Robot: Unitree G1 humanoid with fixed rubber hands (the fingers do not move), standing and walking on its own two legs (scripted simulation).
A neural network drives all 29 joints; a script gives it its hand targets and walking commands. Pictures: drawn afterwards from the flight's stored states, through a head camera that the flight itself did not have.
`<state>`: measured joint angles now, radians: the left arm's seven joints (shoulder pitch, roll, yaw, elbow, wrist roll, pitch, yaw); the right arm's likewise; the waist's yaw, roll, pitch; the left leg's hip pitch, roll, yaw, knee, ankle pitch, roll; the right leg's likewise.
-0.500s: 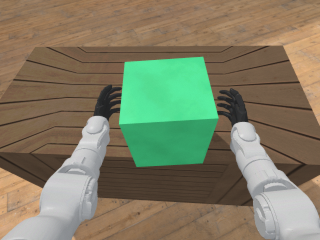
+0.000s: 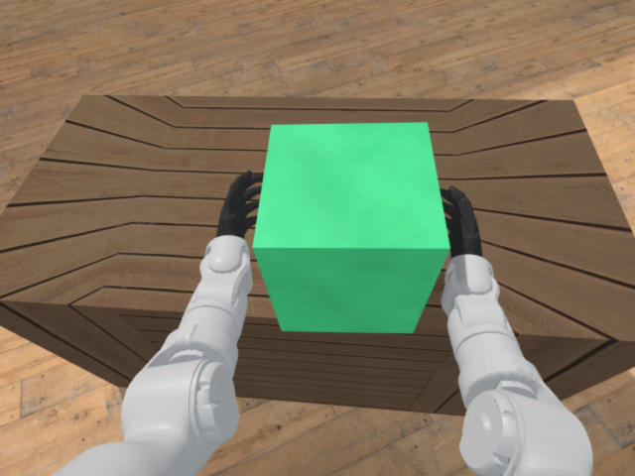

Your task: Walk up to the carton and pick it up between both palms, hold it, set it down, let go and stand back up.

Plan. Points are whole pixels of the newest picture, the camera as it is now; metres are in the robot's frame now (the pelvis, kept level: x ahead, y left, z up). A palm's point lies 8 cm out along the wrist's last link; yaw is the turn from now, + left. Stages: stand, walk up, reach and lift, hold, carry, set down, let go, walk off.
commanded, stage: reach and lift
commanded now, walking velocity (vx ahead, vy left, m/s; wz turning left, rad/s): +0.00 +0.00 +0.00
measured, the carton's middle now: (347, 236) +0.45 -0.02 -0.01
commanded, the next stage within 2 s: none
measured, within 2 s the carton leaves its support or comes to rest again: leaves its support in 0.44 s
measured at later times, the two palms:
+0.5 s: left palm (242, 230) +0.42 +0.12 +0.06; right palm (472, 253) +0.38 -0.18 +0.03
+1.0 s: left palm (225, 197) +0.42 +0.12 +0.13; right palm (486, 215) +0.39 -0.17 +0.11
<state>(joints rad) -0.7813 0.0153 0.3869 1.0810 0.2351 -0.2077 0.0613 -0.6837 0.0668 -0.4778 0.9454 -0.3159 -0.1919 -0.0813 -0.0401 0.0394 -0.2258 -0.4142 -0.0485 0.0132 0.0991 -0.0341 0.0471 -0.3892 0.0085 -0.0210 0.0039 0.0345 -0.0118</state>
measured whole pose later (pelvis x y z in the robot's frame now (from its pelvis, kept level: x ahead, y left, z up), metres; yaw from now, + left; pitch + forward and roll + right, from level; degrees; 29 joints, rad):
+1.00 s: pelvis +0.00 -0.01 +0.00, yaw +0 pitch +10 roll +0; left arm -0.79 -0.02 0.40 0.84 0.24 0.12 0.05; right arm -0.69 0.07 -0.38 0.73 -0.26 0.15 -0.08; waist -0.05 0.02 -0.19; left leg -0.16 -0.05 0.00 -0.02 0.01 0.04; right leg -0.15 0.01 -0.03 -0.09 0.06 -0.02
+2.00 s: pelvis -0.04 -0.01 +0.01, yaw -1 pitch -1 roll +0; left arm -0.79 -0.05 0.43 0.38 0.35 0.67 -0.06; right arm -0.76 0.02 -0.21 0.49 -0.06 0.50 -0.13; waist -0.09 0.03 -0.06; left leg -0.02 -0.03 0.02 0.04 -0.01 0.03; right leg -0.02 0.03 -0.01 0.00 0.04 -0.02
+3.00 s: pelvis -0.02 -0.01 +0.01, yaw -1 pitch -9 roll +0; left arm -0.57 -0.08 0.35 -0.04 0.35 0.96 -0.15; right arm -0.58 -0.01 -0.06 0.26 0.10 0.57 -0.18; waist -0.10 0.01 0.10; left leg 0.21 -0.03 0.03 -0.06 0.00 0.03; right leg 0.19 0.03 0.00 -0.07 0.03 0.00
